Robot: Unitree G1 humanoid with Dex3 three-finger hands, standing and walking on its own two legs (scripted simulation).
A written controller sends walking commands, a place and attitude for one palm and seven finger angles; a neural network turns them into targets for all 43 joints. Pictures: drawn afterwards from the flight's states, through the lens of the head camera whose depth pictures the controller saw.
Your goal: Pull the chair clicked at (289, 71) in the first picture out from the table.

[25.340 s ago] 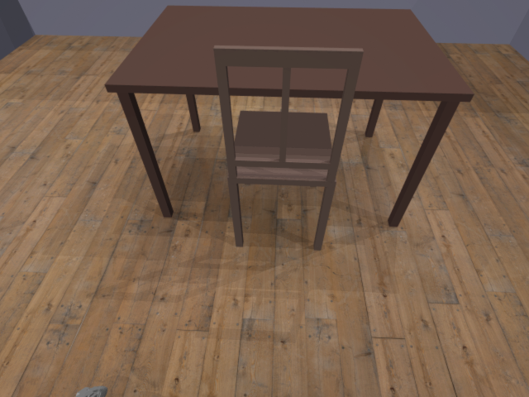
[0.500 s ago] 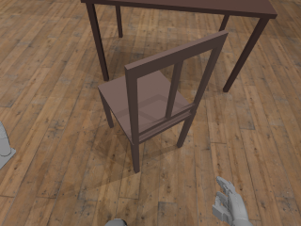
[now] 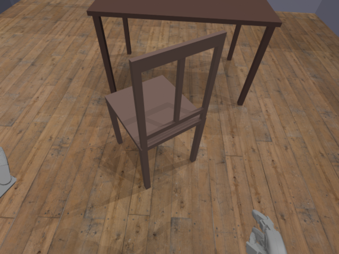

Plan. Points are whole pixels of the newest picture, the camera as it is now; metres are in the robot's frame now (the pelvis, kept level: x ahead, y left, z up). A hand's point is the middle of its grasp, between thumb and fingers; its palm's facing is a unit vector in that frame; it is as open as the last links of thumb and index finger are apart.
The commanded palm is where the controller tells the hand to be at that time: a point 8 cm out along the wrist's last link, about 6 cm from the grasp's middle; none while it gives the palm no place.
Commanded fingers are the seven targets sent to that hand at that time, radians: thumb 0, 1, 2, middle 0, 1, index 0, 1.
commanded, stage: stop stepping back and stand still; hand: left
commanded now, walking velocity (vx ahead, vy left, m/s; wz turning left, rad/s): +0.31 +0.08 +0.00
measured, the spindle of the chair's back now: (178, 93) +0.70 +0.00 -0.07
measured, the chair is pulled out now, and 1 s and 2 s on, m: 0.60 0.60 0.60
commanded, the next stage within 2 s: let the arm hang, fingers relaxed in 0.52 s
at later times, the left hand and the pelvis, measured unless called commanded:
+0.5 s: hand out of the picture +0.14 +0.27 +0.20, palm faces +0.47 -0.71 -0.53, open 7.4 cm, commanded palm +0.09 +0.29 +0.18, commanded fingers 0.00 0.90 0.90 -0.20 -0.30 -0.20 -0.30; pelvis -0.05 -0.01 +0.00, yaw +1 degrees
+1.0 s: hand out of the picture +0.05 +0.18 -0.17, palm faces +0.09 -0.98 -0.15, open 6.9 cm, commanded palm none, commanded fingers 0.00 0.90 0.90 -0.20 -0.30 -0.20 -0.30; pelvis -0.01 +0.00 +0.00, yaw +4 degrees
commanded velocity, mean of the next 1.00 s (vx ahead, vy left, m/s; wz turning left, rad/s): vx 0.09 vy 0.01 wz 0.00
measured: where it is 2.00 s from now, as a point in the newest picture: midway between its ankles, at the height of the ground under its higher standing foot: outside the picture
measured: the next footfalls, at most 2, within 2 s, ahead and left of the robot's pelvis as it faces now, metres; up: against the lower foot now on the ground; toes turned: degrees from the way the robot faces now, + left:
left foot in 0.26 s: +0.01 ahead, +0.11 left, +0.00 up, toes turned +7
right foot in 0.52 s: +0.00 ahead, -0.11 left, +0.00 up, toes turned -4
